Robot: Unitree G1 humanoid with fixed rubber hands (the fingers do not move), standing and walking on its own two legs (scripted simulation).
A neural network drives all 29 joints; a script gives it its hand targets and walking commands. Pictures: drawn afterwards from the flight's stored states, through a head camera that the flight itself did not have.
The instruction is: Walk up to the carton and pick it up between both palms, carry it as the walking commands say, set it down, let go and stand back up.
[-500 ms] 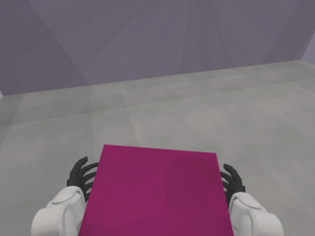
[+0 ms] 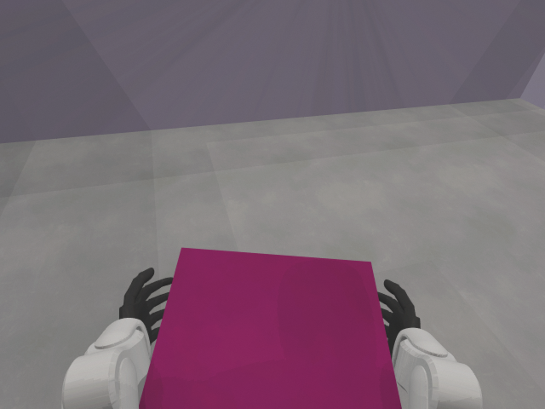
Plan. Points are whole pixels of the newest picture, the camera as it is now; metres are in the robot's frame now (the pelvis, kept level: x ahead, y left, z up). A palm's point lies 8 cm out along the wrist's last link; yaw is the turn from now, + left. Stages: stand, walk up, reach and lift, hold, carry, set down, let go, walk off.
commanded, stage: carry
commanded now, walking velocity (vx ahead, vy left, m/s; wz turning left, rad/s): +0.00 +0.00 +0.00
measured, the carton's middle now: (267, 363) +0.23 +0.01 +0.00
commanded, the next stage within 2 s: hold in 1.28 s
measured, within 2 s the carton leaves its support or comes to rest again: neither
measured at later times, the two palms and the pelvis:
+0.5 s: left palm (150, 310) +0.27 +0.17 +0.07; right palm (399, 323) +0.26 -0.18 +0.06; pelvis +0.02 +0.00 +0.00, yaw +0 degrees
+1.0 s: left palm (152, 302) +0.28 +0.17 +0.06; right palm (393, 317) +0.27 -0.17 +0.06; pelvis +0.03 +0.00 +0.00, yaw -1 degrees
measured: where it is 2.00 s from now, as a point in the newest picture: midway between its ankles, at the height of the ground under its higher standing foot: outside the picture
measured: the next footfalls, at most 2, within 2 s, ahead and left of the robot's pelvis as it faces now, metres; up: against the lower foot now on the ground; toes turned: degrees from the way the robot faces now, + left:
none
